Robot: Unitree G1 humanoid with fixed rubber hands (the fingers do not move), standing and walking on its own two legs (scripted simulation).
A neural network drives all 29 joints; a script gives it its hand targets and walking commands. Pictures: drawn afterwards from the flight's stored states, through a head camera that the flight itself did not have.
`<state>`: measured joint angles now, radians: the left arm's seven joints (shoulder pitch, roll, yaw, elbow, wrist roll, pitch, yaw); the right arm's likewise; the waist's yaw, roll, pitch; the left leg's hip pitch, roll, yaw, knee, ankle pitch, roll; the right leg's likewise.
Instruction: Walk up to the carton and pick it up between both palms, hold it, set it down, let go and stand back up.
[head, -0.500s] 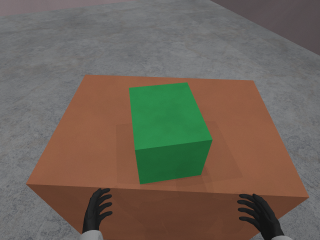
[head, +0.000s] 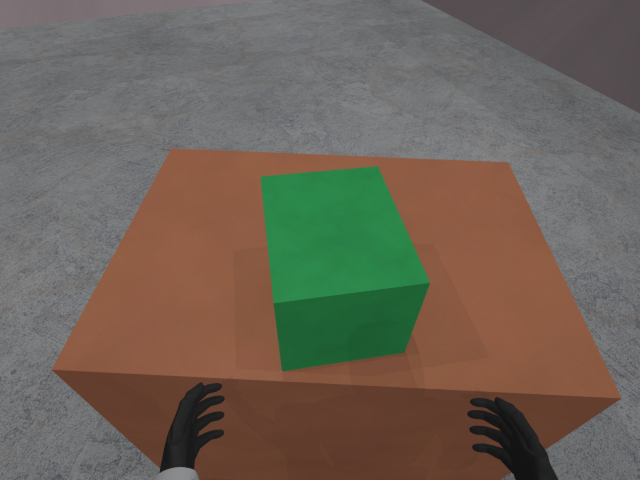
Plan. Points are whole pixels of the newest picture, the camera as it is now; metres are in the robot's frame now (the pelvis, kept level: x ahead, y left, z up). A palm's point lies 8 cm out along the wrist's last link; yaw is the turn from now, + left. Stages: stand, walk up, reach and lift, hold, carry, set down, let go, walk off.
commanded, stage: set down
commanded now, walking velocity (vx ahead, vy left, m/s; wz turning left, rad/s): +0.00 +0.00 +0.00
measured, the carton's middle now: (332, 264) +0.46 +0.04 -0.01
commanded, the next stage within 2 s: let go in 0.24 s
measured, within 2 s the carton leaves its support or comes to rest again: neither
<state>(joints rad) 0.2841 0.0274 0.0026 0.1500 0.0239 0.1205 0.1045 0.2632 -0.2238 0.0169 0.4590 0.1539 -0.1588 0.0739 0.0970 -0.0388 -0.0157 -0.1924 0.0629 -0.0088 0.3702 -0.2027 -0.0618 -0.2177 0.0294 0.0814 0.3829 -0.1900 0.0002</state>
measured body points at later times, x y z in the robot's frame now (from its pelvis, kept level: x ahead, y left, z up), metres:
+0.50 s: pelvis +0.01 +0.00 +0.00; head +0.03 +0.02 +0.45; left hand +0.18 +0.22 -0.06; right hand +0.20 -0.20 -0.07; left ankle -0.01 +0.16 -0.74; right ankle +0.01 -0.12 -0.74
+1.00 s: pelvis +0.01 +0.01 -0.01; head +0.02 +0.03 +0.44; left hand +0.13 +0.28 -0.10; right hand +0.19 -0.25 -0.08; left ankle -0.01 +0.16 -0.74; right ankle +0.01 -0.12 -0.74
